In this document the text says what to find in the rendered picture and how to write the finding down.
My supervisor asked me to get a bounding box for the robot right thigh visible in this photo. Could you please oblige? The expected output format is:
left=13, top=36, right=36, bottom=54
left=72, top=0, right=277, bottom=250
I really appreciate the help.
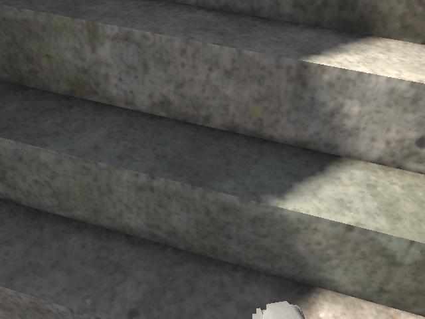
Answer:
left=252, top=301, right=305, bottom=319

